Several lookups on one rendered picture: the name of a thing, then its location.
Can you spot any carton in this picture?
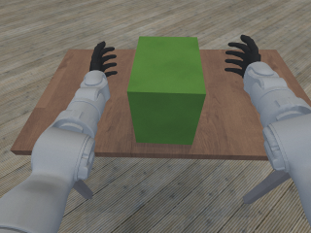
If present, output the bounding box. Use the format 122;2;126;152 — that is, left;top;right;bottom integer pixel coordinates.
127;36;206;145

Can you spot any left robot forearm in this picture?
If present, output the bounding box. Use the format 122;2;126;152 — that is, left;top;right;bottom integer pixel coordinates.
30;70;111;170

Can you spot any left robot upper arm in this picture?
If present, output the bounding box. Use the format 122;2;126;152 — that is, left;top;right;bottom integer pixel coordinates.
0;126;95;233

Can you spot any table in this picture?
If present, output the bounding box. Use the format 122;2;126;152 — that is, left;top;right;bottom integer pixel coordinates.
10;49;311;204

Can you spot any left robot hand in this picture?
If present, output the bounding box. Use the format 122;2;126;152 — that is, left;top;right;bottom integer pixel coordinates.
89;41;118;77

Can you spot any right robot hand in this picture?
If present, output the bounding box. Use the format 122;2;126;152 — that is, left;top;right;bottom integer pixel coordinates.
225;34;261;79

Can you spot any right robot upper arm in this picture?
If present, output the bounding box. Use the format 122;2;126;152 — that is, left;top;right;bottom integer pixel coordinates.
262;113;311;227

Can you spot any right robot forearm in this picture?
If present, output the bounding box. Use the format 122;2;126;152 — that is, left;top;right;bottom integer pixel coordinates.
243;61;311;128

